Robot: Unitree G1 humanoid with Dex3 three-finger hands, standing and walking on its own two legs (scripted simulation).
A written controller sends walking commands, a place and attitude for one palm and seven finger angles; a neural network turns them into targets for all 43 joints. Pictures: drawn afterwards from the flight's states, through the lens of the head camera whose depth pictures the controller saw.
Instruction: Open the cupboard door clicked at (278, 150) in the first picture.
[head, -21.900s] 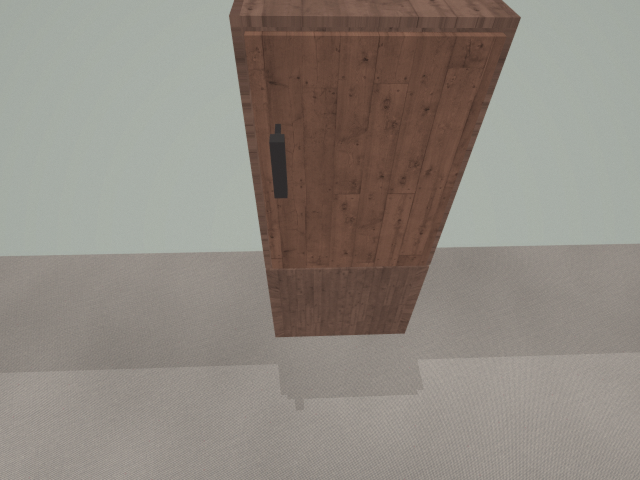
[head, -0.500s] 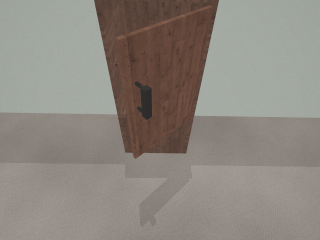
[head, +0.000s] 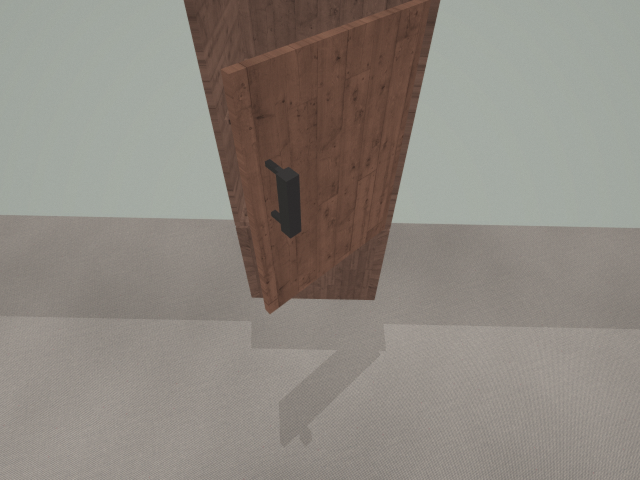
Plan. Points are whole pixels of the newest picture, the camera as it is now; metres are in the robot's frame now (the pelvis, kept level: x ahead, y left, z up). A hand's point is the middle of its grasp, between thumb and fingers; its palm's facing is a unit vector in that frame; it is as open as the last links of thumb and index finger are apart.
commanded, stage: look to check the result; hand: left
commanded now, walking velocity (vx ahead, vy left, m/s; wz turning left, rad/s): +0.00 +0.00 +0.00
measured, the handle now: (281, 198) +0.54 +0.10 +0.02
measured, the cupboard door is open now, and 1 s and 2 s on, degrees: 44 44 44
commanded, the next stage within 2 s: walk to a spot facing it in 0.22 s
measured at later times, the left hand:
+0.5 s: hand out of the picture +0.00 +0.17 -0.18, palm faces +0.02 -0.98 -0.20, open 7.4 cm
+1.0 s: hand out of the picture +0.11 +0.15 -0.16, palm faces -0.24 -0.92 -0.31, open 7.4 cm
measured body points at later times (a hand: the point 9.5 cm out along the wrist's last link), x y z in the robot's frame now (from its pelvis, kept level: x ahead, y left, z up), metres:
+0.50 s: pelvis +0.01 -0.01 +0.00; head +0.03 -0.01 +0.45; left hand +0.00 +0.22 -0.16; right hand +0.01 -0.23 -0.16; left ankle +0.04 +0.13 -0.74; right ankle -0.06 -0.08 -0.74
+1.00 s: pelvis -0.02 -0.03 -0.01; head +0.02 -0.07 +0.44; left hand +0.12 +0.20 -0.14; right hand -0.03 -0.30 -0.17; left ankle +0.01 +0.11 -0.67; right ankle -0.05 -0.12 -0.74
